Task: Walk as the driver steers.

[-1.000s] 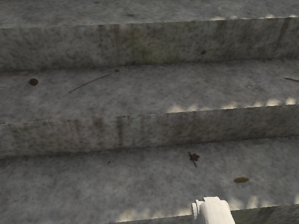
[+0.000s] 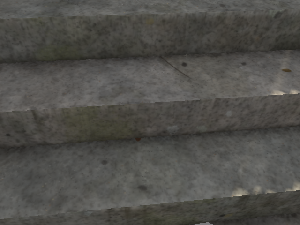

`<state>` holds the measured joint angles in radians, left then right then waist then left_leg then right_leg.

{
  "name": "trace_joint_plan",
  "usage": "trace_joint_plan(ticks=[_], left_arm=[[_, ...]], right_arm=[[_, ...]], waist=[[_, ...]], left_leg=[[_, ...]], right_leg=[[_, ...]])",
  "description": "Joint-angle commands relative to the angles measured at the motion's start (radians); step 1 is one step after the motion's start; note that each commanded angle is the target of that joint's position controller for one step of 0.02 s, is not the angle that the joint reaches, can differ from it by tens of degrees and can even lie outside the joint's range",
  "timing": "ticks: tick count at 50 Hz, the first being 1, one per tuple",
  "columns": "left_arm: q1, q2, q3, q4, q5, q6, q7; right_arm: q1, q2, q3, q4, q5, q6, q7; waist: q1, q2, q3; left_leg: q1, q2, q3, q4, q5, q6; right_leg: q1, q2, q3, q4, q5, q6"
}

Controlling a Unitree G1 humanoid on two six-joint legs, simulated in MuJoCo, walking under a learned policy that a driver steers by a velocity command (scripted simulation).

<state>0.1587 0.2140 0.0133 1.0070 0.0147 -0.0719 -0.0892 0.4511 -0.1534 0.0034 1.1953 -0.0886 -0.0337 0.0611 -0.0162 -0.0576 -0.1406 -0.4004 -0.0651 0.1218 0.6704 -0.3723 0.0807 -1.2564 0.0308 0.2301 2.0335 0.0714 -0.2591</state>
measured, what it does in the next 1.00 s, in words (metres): climbs: right foot 0.18 m higher, then left foot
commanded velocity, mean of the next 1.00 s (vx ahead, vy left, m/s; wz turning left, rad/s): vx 0.13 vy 0.00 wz -0.14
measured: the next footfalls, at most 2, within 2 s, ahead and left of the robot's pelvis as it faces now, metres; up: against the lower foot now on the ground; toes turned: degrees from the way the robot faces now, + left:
right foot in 0.26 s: +0.32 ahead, -0.14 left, +0.18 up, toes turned -12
left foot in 0.82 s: +0.33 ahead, +0.08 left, +0.18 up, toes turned -12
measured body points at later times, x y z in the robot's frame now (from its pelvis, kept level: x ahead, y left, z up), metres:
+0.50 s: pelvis +0.20 -0.06 +0.17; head +0.18 -0.05 +0.62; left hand +0.37 +0.15 +0.04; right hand +0.27 -0.34 +0.05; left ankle +0.19 +0.13 -0.37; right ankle +0.28 -0.13 -0.53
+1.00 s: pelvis +0.27 -0.02 +0.19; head +0.28 -0.01 +0.64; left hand +0.53 +0.18 +0.11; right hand +0.35 -0.28 +0.08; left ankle +0.29 +0.09 -0.53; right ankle +0.28 -0.13 -0.52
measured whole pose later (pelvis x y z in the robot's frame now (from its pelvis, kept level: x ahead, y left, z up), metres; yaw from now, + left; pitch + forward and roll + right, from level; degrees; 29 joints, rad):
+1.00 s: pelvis +0.27 -0.02 +0.19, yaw -6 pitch +4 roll -1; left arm 0.01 0.22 0.04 0.73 0.01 -0.07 0.02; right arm 0.24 -0.19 -0.03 0.79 -0.01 -0.09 0.01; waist -0.04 -0.01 -0.08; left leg -0.43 -0.04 -0.09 0.72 -0.36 0.03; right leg -0.45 0.00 -0.08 0.73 -0.33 -0.04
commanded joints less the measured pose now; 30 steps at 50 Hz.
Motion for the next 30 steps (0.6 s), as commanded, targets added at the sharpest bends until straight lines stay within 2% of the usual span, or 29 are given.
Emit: trace_joint_plan(ticks=[1, 2, 3, 4, 5, 6, 7, 8, 9, 10, 11, 12, 13, 14, 15, 16, 17, 18, 19, 20, 21, 22, 23, 24, 25, 26, 27, 28, 30], left_arm=[[-0.029, -0.05, -0.036, -0.031, 0.005, 0.018, -0.01], [-0.099, -0.064, -0.054, -0.074, 0.0, 0.018, 0.005], [-0.149, -0.068, -0.06, -0.116, -0.014, 0.021, 0.016], [-0.183, -0.059, -0.062, -0.143, -0.02, 0.026, 0.025], [-0.209, -0.051, -0.061, -0.171, -0.023, 0.037, 0.031], [-0.285, -0.013, -0.052, -0.218, -0.015, 0.057, 0.045], [-0.342, -0.017, -0.049, -0.245, 0.002, 0.082, 0.053], [-0.46, -0.044, -0.059, -0.289, 0.016, 0.115, 0.037], [-0.545, -0.055, -0.065, -0.327, 0.019, 0.134, 0.025], [-0.423, -0.097, -0.064, -0.29, 0.022, 0.134, -0.002], [-0.378, -0.08, -0.058, -0.294, 0.002, 0.131, -0.016], [-0.312, -0.058, -0.044, -0.274, -0.002, 0.117, -0.016], [-0.296, -0.024, -0.032, -0.271, 0.012, 0.103, -0.005], [-0.216, -0.009, -0.024, -0.246, 0.019, 0.09, 0.017], [-0.069, 0.05, -0.017, -0.204, -0.012, 0.086, 0.038], [0.094, 0.11, 0.006, -0.189, 0.035, 0.099, 0.067], [0.164, 0.18, 0.029, -0.187, 0.096, 0.102, 0.069], [0.126, 0.221, 0.056, -0.157, 0.093, 0.074, 0.069], [0.037, 0.187, 0.047, -0.141, 0.073, 0.048, 0.069], [-0.063, 0.137, 0.041, -0.115, 0.041, 0.035, 0.061], [-0.115, 0.059, 0.014, -0.099, 0.023, 0.021, 0.049], [-0.169, -0.03, -0.013, -0.094, 0.023, 0.01, 0.043], [-0.176, -0.063, -0.027, -0.1, 0.043, 0.005, 0.04], [-0.15, -0.033, -0.021, -0.099, 0.049, -0.008, 0.039], [-0.117, 0.008, -0.008, -0.113, 0.057, -0.021, 0.047], [-0.125, 0.083, 0.015, -0.146, 0.042, -0.024, 0.048], [-0.12, 0.096, 0.02, -0.176, 0.039, -0.029, 0.052], [-0.159, 0.09, 0.018, -0.207, 0.037, -0.032, 0.049], [-0.204, 0.116, 0.023, -0.255, 0.031, -0.03, 0.047]], right_arm=[[-0.056, 0.031, 0.023, -0.052, -0.03, -0.035, -0.002], [0.019, 0.047, 0.033, -0.013, -0.04, -0.03, 0.004], [0.054, 0.045, 0.038, 0.0, -0.054, -0.034, 0.009], [0.05, 0.042, 0.039, -0.011, -0.061, -0.046, 0.011], [0.035, 0.034, 0.037, -0.027, -0.058, -0.059, 0.007], [0.048, 0.023, 0.042, -0.042, -0.048, -0.072, 0.011], [0.121, 0.011, 0.043, -0.032, -0.039, -0.083, 0.01], [0.119, -0.013, 0.038, -0.04, -0.012, -0.079, 0.028], [0.156, -0.02, 0.036, -0.029, 0.007, -0.075, 0.038], [0.113, -0.083, 0.026, -0.064, 0.041, -0.094, 0.039], [0.128, -0.153, 0.014, -0.065, 0.058, -0.12, 0.033], [0.107, -0.216, -0.005, -0.083, 0.074, -0.138, 0.024], [0.066, -0.246, -0.023, -0.096, 0.101, -0.14, 0.024], [0.018, -0.271, -0.039, -0.114, 0.098, -0.135, 0.027], [0.074, -0.206, -0.047, -0.172, 0.025, -0.127, 0.023], [-0.05, -0.188, -0.052, -0.24, 0.017, -0.107, 0.034], [-0.135, -0.109, -0.069, -0.266, 0.052, -0.074, 0.042], [-0.066, -0.114, -0.084, -0.231, 0.083, -0.05, 0.053], [-0.083, -0.081, -0.078, -0.246, 0.063, -0.049, 0.041], [-0.1, -0.056, -0.061, -0.249, 0.049, -0.052, 0.035], [-0.102, -0.021, -0.042, -0.253, 0.036, -0.051, 0.023], [-0.121, -0.019, -0.034, -0.262, 0.034, -0.052, 0.005], [-0.116, -0.055, -0.04, -0.259, 0.046, -0.052, -0.012], [-0.168, -0.096, -0.045, -0.284, 0.047, -0.05, -0.025], [-0.256, -0.127, -0.052, -0.32, 0.058, -0.053, -0.034], [-0.318, -0.135, -0.048, -0.344, 0.06, -0.041, -0.038], [-0.31, -0.155, -0.054, -0.344, 0.051, -0.035, -0.04], [-0.239, -0.159, -0.056, -0.312, 0.051, -0.034, -0.031], [-0.184, -0.18, -0.057, -0.298, 0.059, -0.037, -0.02]], waist=[[0.04, 0.096, 0.113], [0.017, 0.084, 0.12], [0.008, 0.072, 0.113], [0.013, 0.054, 0.111], [0.018, 0.061, 0.091], [0.003, 0.063, 0.067], [-0.029, 0.111, 0.069], [-0.028, 0.109, 0.11], [-0.046, 0.144, 0.11], [0.025, 0.223, 0.088], [0.054, 0.224, 0.033], [0.079, 0.227, 0.046], [0.113, 0.237, 0.038], [0.14, 0.259, -0.009], [0.087, 0.11, -0.289], [0.177, 0.017, -0.383], [0.224, -0.201, -0.359], [0.165, -0.099, -0.25], [0.098, -0.007, -0.114], [0.046, 0.057, -0.024], [-0.004, 0.083, 0.009], [-0.044, 0.1, 0.024], [-0.05, 0.114, 0.005], [-0.057, 0.132, -0.009], [-0.044, 0.119, -0.034], [-0.035, 0.036, -0.038], [-0.036, -0.003, -0.034], [-0.057, -0.04, -0.035], [-0.051, -0.015, -0.018]], left_leg=[[0.105, 0.248, -0.239, -0.347, 0.136, 0.147], [0.221, 0.285, -0.267, -0.343, 0.184, 0.15], [0.291, 0.294, -0.23, -0.351, 0.253, 0.138], [0.305, 0.295, -0.18, -0.377, 0.322, 0.129], [0.288, 0.28, -0.13, -0.403, 0.409, 0.123], [0.275, 0.278, -0.09, -0.444, 0.422, 0.112], [0.283, 0.284, -0.087, -0.467, 0.53, 0.12], [0.21, 0.339, -0.063, -0.552, 0.646, 0.089], [0.143, 0.34, -0.045, -0.576, 0.717, 0.093], [0.066, 0.327, 0.032, -0.528, 1.117, 0.096], [0.091, 0.331, 0.049, -0.469, 1.551, 0.098], [0.227, 0.356, 0.041, -0.422, 1.668, 0.063], [0.361, 0.36, 0.029, -0.373, 1.763, 0.044], [0.412, 0.359, 0.026, -0.285, 1.851, 0.022], [0.164, 0.298, -0.031, -0.074, 1.736, -0.04], [0.009, 0.159, -0.066, 0.14, 1.204, -0.031], [-0.173, -0.024, -0.194, 0.734, 0.266, -0.059], [-0.307, -0.017, -0.392, 1.072, 0.328, -0.021], [-0.407, 0.015, -0.414, 1.119, 0.349, -0.012], [-0.463, 0.007, -0.389, 1.215, 0.362, 0.019], [-0.492, 0.023, -0.391, 1.166, 0.391, 0.054], [-0.499, 0.046, -0.376, 1.128, 0.365, 0.073], [-0.496, 0.062, -0.371, 1.064, 0.413, 0.06], [-0.492, 0.084, -0.336, 0.962, 0.396, 0.018], [-0.485, 0.105, -0.308, 0.924, 0.326, -0.032], [-0.488, 0.103, -0.254, 0.886, 0.218, -0.076], [-0.476, 0.102, -0.245, 0.906, 0.191, -0.115], [-0.35, 0.076, -0.199, 1.039, 0.209, -0.138], [-0.328, 0.047, -0.21, 1.17, 0.206, -0.189]], right_leg=[[-0.268, -0.006, -0.058, 0.324, -0.123, -0.041], [-0.391, -0.009, -0.028, 0.341, -0.137, -0.069], [-0.434, -0.019, -0.035, 0.3, -0.129, -0.082], [-0.411, -0.047, -0.058, 0.202, -0.105, -0.065], [-0.34, -0.073, -0.107, 0.104, -0.083, -0.041], [-0.275, -0.106, -0.161, -0.113, -0.038, 0.013], [-0.252, -0.118, -0.239, -0.16, -0.049, 0.057], [-0.15, -0.164, -0.349, -0.299, -0.225, 0.065], [-0.02, -0.152, -0.383, -0.423, -0.343, 0.065], [0.216, -0.101, -0.464, -0.438, -0.339, 0.093], [0.37, -0.045, -0.491, -0.493, -0.286, 0.107], [0.404, -0.013, -0.468, -0.643, -0.324, 0.124], [0.418, 0.038, -0.484, -0.857, -0.382, 0.104], [0.524, 0.044, -0.432, -0.977, -0.296, 0.082], [0.963, -0.028, -0.135, -0.886, 0.125, -0.039], [1.105, -0.085, 0.136, -1.207, -0.014, -0.089], [1.079, -0.257, 0.513, -1.578, -0.129, -0.173], [0.979, -0.256, 0.558, -1.647, -0.313, -0.084], [0.87, -0.211, 0.443, -1.615, -0.501, -0.015], [0.776, -0.175, 0.393, -1.618, -0.562, -0.002], [0.714, -0.14, 0.295, -1.615, -0.589, 0.028], [0.665, -0.107, 0.195, -1.625, -0.514, 0.05], [0.669, -0.097, 0.125, -1.632, -0.391, 0.084], [0.69, -0.082, 0.031, -1.604, -0.22, 0.109], [0.719, -0.085, -0.003, -1.619, -0.21, 0.147], [0.763, -0.085, -0.054, -1.655, -0.209, 0.161], [0.753, -0.083, -0.041, -1.672, -0.268, 0.154], [0.65, -0.061, -0.089, -1.69, -0.207, 0.144], [0.603, -0.08, -0.093, -1.703, -0.227, 0.088]])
